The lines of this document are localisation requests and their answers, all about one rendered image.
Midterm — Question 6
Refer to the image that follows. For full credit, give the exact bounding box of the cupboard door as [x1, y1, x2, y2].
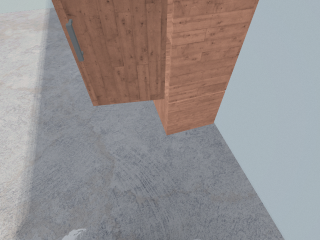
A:
[51, 0, 168, 106]

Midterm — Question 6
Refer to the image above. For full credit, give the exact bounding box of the handle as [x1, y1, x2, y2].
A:
[65, 19, 84, 62]

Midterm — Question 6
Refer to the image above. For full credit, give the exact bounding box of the left robot hand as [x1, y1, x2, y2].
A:
[62, 228, 87, 240]

